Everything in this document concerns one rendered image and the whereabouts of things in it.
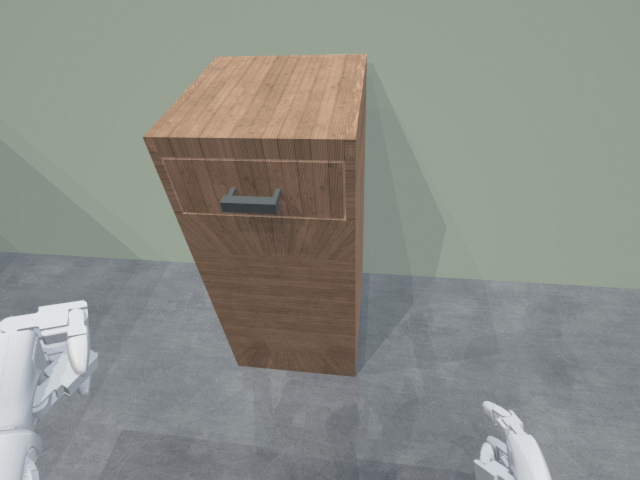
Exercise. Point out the left robot hand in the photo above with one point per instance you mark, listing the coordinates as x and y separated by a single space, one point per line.
65 345

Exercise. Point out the handle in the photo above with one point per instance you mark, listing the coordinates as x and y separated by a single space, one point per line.
250 204

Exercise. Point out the cabinet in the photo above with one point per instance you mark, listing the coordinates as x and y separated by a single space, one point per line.
286 290

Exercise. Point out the right robot hand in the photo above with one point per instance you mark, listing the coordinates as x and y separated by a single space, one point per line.
519 459

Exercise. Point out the left robot forearm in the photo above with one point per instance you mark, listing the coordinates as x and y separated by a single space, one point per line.
19 450

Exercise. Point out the drawer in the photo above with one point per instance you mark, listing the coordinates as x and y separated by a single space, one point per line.
309 188

